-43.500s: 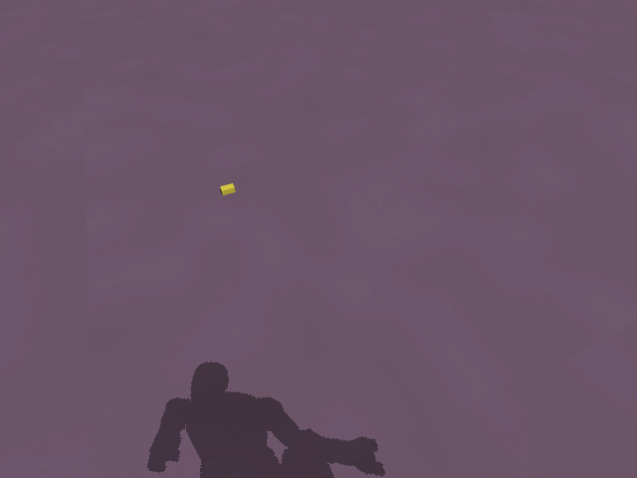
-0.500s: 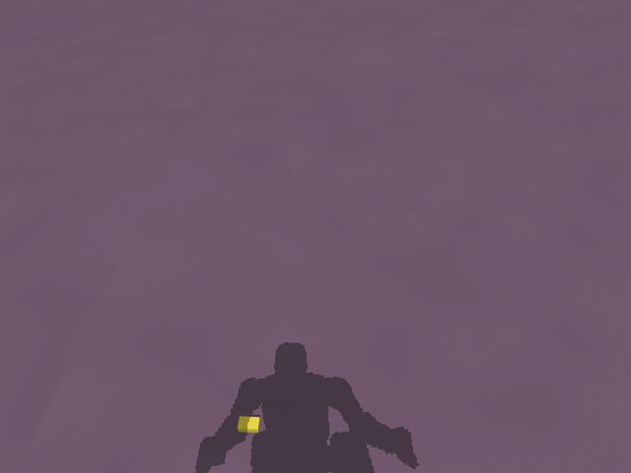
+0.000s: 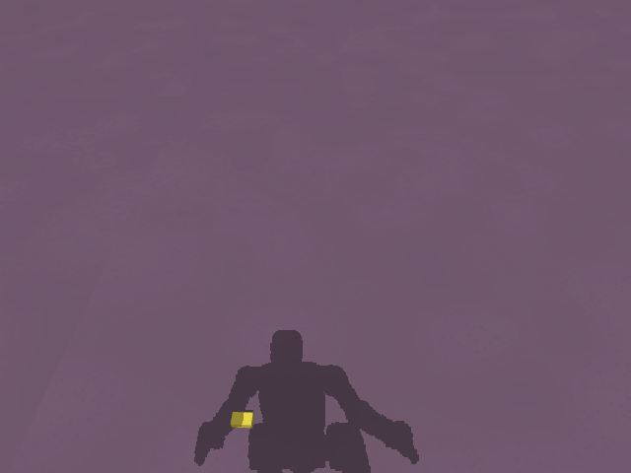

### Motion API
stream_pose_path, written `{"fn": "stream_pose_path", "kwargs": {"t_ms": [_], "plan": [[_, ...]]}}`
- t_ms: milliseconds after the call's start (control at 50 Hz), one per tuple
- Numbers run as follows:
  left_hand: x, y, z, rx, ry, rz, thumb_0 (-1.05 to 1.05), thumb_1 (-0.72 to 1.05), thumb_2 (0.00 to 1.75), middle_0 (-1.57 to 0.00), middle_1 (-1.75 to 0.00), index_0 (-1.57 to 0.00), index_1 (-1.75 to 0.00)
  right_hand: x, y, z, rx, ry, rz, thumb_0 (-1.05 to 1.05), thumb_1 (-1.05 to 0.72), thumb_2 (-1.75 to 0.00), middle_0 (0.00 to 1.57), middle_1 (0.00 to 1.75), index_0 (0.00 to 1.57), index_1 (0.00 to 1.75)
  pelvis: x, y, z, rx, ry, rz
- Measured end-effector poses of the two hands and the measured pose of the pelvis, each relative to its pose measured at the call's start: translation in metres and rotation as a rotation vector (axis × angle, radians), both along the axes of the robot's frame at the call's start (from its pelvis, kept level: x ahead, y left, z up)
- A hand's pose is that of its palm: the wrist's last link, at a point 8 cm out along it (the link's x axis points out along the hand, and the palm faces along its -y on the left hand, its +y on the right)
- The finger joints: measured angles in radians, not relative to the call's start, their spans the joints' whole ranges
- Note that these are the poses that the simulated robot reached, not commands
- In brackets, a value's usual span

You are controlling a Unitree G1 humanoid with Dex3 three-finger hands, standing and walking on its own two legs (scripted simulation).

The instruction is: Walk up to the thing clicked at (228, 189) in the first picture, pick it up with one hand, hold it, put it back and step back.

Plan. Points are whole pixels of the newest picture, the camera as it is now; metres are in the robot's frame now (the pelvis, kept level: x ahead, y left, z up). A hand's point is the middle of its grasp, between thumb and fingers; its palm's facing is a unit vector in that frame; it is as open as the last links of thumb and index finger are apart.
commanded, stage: stand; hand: left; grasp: from above
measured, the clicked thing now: (242, 419) +0.44 +0.26 -0.77
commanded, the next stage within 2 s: step back in 1.16 s
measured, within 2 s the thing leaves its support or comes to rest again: neither
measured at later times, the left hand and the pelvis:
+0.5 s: hand out of the picture +0.08 +0.25 -0.16, palm faces +0.01 -0.94 -0.34, open 7.4 cm; pelvis +0.01 +0.00 +0.00, yaw +0 degrees
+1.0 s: hand out of the picture +0.08 +0.24 -0.16, palm faces -0.01 -0.94 -0.34, open 7.4 cm; pelvis +0.01 +0.00 +0.00, yaw +0 degrees
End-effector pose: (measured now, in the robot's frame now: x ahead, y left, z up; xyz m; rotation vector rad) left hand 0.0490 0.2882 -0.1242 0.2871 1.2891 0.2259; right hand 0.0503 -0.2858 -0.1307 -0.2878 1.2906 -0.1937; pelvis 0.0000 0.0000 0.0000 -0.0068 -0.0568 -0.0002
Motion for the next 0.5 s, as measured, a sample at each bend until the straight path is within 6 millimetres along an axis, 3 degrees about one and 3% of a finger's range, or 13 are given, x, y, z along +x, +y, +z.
{"fn": "stream_pose_path", "kwargs": {"t_ms": [240, 500], "plan": [[0.022, 0.0, 0.004, 0.001, -0.036, -0.01, 0.0, 0.91, 0.9, -0.2, -0.3, -0.2, -0.3, 0.021, -0.002, 0.003, -0.003, -0.034, 0.011, 0.0, -0.9, -0.9, 0.21, 0.3, 0.2, 0.3, 0.007, -0.001, 0.001, 0.0, 0.006, -0.001], [0.026, 0.001, 0.005, 0.005, -0.03, -0.01, 0.0, 0.91, 0.9, -0.2, -0.3, -0.2, -0.3, 0.028, -0.006, 0.005, -0.008, -0.037, 0.012, 0.0, -0.9, -0.9, 0.21, 0.3, 0.2, 0.3, 0.012, -0.002, 0.001, 0.003, 0.011, -0.003]]}}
